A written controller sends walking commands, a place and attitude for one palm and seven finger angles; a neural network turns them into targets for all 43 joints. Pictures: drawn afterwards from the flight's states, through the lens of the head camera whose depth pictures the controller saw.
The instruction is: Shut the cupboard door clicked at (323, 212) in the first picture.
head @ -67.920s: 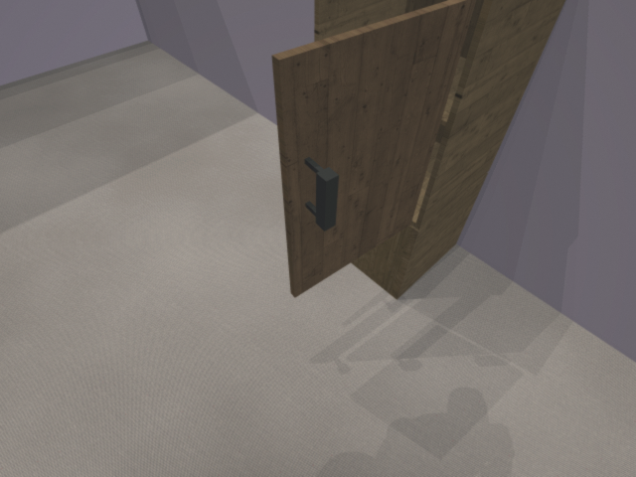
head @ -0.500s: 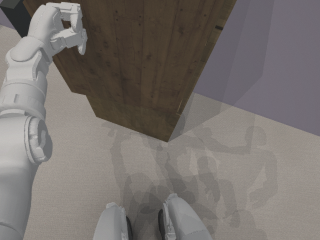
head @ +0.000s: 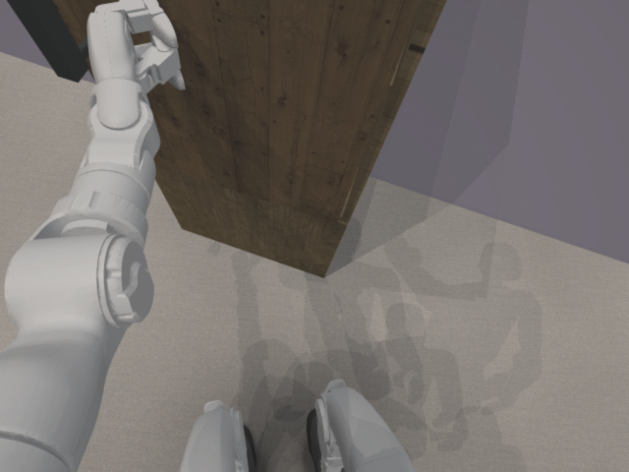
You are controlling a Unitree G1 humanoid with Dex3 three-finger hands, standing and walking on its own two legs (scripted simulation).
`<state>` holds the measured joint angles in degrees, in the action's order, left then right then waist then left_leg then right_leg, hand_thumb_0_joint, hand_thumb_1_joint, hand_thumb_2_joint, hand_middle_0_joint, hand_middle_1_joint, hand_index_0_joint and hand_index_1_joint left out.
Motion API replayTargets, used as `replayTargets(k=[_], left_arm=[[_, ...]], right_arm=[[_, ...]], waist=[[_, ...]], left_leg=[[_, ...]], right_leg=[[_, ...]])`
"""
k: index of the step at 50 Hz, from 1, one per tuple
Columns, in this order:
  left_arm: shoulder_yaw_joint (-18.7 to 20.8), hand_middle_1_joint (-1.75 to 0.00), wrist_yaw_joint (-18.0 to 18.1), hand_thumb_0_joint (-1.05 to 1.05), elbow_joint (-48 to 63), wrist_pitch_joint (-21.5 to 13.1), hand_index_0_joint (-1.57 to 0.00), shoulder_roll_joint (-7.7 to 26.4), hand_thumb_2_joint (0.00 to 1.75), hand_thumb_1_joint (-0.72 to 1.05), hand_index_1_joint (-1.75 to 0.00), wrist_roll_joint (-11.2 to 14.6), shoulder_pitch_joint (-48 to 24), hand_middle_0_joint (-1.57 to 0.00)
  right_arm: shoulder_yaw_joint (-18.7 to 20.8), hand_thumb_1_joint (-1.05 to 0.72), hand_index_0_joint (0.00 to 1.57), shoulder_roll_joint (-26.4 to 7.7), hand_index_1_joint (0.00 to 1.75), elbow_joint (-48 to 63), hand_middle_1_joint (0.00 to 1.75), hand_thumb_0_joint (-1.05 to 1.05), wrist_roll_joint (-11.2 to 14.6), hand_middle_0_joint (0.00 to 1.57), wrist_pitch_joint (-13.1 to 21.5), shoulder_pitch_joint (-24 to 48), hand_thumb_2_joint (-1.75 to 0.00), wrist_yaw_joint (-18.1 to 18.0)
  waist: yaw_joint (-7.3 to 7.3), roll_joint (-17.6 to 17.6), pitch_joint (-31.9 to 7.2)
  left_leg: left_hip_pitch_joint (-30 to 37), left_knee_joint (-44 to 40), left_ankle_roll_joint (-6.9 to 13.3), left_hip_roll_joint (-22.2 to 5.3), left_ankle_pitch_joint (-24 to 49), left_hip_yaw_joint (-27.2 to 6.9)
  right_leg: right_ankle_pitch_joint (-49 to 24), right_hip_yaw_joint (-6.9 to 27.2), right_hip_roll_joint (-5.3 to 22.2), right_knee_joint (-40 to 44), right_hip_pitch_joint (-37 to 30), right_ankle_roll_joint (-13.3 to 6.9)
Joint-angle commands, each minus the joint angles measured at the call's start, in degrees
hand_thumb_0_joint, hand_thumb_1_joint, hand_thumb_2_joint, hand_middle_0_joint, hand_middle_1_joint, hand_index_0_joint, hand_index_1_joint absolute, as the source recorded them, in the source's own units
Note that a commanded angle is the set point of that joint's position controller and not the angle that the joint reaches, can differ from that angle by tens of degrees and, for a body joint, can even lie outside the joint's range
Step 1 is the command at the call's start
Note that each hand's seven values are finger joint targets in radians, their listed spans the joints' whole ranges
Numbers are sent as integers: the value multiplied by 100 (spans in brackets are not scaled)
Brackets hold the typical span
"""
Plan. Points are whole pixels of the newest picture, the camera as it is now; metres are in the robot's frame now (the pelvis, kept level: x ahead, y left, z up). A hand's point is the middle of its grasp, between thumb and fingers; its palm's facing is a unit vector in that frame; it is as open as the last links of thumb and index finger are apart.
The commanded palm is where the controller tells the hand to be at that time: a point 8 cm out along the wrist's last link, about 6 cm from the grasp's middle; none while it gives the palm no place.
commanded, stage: pull the fist back off the door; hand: left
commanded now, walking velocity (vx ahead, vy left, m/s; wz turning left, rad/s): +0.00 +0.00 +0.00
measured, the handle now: (59, 14) +0.65 +0.19 +0.11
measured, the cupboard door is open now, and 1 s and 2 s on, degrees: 2 2 2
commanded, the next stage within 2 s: draw the hand back to the body in 0.60 s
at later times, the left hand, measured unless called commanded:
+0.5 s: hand (159, 119) +0.49 +0.09 +0.11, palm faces +0.03 -1.00 -0.01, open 3.1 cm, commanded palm +0.46 +0.13 +0.11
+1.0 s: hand (105, 150) +0.44 +0.13 +0.14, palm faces +0.07 -1.00 -0.02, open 3.1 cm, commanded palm +0.39 +0.18 +0.15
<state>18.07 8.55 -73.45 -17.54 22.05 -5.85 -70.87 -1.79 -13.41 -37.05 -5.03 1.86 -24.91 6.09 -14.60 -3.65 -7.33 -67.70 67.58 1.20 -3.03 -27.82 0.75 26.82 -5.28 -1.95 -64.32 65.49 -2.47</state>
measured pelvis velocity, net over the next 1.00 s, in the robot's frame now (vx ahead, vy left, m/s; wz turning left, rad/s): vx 0.02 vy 0.00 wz -0.01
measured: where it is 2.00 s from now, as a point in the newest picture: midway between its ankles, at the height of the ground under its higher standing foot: outside the picture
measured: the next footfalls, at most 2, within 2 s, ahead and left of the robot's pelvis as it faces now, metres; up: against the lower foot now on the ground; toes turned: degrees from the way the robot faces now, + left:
none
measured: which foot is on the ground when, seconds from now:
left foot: down 0.00-1.00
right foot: down 0.00-1.00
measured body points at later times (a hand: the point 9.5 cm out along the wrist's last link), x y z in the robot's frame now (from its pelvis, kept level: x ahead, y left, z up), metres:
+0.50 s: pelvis +0.02 +0.00 +0.04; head +0.12 +0.00 +0.48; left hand +0.48 +0.14 +0.11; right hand +0.05 -0.27 -0.08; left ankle +0.03 +0.11 -0.64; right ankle +0.02 -0.10 -0.64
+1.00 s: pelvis +0.02 +0.00 +0.06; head +0.08 -0.01 +0.50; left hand +0.43 +0.18 +0.14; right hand +0.06 -0.24 -0.07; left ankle +0.02 +0.11 -0.64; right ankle +0.02 -0.10 -0.64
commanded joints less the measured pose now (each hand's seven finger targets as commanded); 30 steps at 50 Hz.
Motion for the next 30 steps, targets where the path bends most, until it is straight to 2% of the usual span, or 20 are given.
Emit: replayTargets(k=[1,2,4,5,6,8,9,10,11,12,15,16,17,18,20,21,24,26,28,30], left_arm=[[238,-150,-179,0,1232,-465,-130,1271,90,90,-150,286,-2864,-130],[395,-150,-214,0,1339,-515,-130,1413,90,90,-150,379,-2724,-130],[482,-150,-247,0,1616,-730,-130,1423,90,90,-150,444,-2367,-130],[344,-150,-266,0,1684,-828,-130,1169,90,90,-150,461,-2075,-130],[344,-150,-277,0,1661,-901,-130,1121,90,90,-150,449,-1714,-130],[143,-150,-326,0,1438,-895,-130,770,90,90,-150,479,-1172,-130],[168,-150,-355,0,1385,-891,-130,715,90,90,-150,534,-947,-130],[105,-150,-388,0,1517,-902,-130,651,90,90,-150,579,-941,-130],[-54,-150,-447,0,1627,-910,-130,415,90,90,-150,642,-801,-130],[-39,-150,-477,0,1668,-926,-130,386,90,90,-150,704,-662,-130],[-310,-150,-535,0,2250,-1123,-130,15,90,90,-150,868,-654,-130],[-278,-150,-531,0,2328,-1187,-130,28,90,90,-150,869,-423,-130],[-513,-150,-541,0,2549,-1250,-130,-220,90,90,-150,889,-408,-130],[-599,-150,-538,0,2667,-1301,-130,-325,90,90,-150,874,-284,-130],[-829,-150,-487,0,2971,-1370,-130,-589,90,90,-150,895,-119,-130],[-867,-150,-457,0,2919,-1340,-130,-660,90,90,-150,901,77,-130],[-802,-150,-354,0,2981,-1281,-130,-529,90,90,-150,877,232,-130],[-883,-150,-302,0,3036,-1300,-130,-642,90,90,-150,869,313,-130],[-935,-150,-250,0,2955,-1361,-130,-604,90,90,-150,820,-61,-130],[-848,-150,-194,0,2787,-1431,-130,-497,90,90,-150,801,-294,-130]], right_arm=[[450,-90,20,-1170,30,199,30,0,127,20,-103,-1349,-90,-117],[435,-90,20,-1144,30,239,30,0,141,20,-102,-1318,-90,-142],[437,-90,20,-1094,30,297,30,0,146,20,-92,-1303,-90,-166],[453,-90,20,-1051,30,314,30,0,155,20,-83,-1264,-90,-151],[471,-90,20,-1042,30,296,30,0,164,20,-87,-1266,-90,-141],[507,-90,20,-1034,30,288,30,0,191,20,-131,-1258,-90,-130],[516,-90,20,-1040,30,300,30,0,210,20,-151,-1246,-90,-140],[535,-90,20,-1051,30,304,30,0,235,20,-178,-1215,-90,-153],[552,-90,20,-1030,30,333,30,0,250,20,-186,-1155,-90,-151],[570,-90,20,-1031,30,335,30,0,272,20,-201,-1120,-90,-164],[616,-90,20,-979,30,337,30,0,290,20,-207,-989,-90,-194],[637,-90,20,-982,30,332,30,0,295,20,-216,-960,-90,-201],[635,-90,20,-952,30,349,30,0,301,20,-209,-858,-90,-191],[656,-90,20,-939,30,325,30,0,308,20,-211,-831,-90,-188],[687,-90,20,-921,30,314,30,0,334,20,-201,-695,-90,-193],[689,-90,20,-923,30,306,30,0,334,20,-212,-651,-90,-192],[669,-90,20,-942,30,360,30,0,370,20,-253,-478,-90,-252],[645,-90,20,-890,30,403,30,0,384,20,-244,-278,-90,-279],[626,-90,20,-882,30,358,30,0,382,20,-235,-162,-90,-329],[591,-90,20,-881,30,329,30,0,378,20,-199,-65,-90,-376]], waist=[[-65,-363,-3407],[17,-305,-3388],[166,-264,-3455],[210,-289,-3424],[282,-184,-3317],[242,243,-2855],[312,200,-2769],[287,270,-2727],[339,257,-2685],[361,346,-2622],[400,115,-2724],[488,101,-2746],[479,-70,-2729],[501,-12,-2771],[514,-207,-2798],[538,-70,-2689],[569,223,-2362],[626,171,-2270],[522,359,-2111],[511,220,-2080]], left_leg=[[2541,-863,86,243,1788,-373],[2428,-920,95,250,1784,-311],[2521,-1016,93,268,1958,-272],[2604,-1050,80,274,2042,-236],[2600,-1079,76,273,2103,-199],[2371,-1182,99,292,1952,-109],[2389,-1232,95,315,1957,-72],[2474,-1287,91,305,1948,-64],[2507,-1331,87,336,1882,-35],[2548,-1354,91,333,1888,-25],[3015,-1404,73,347,2125,-20],[3175,-1419,56,334,2266,-40],[3309,-1437,49,341,2311,-29],[3476,-1424,43,322,2454,-54],[3844,-1414,23,292,2670,-83],[3834,-1450,19,291,2652,-94],[3612,-1554,41,319,2313,-49],[3588,-1589,36,336,2163,-26],[3460,-1591,35,332,1878,-67],[3415,-1576,31,350,1695,-90]], right_leg=[[-1934,501,-90,1150,-2174,193],[-2058,555,-85,1191,-2443,202],[-2350,568,-82,1183,-2727,192],[-2452,552,-79,1205,-2740,199],[-2557,554,-76,1227,-2830,197],[-2618,584,-71,1373,-2986,230],[-2667,602,-66,1411,-3052,214],[-2667,586,-53,1452,-3051,222],[-2629,600,-54,1510,-3102,219],[-2649,600,-51,1543,-3132,214],[-2855,566,-35,1551,-3118,209],[-2910,525,-40,1518,-3100,187],[-2924,514,-31,1523,-3034,189],[-2985,474,-34,1488,-2994,178],[-3008,427,-31,1477,-2785,175],[-2969,400,-35,1499,-2798,175],[-2804,444,-6,1572,-2920,187],[-2711,466,12,1607,-2935,193],[-2459,477,32,1612,-2847,213],[-2246,506,48,1603,-2718,212]])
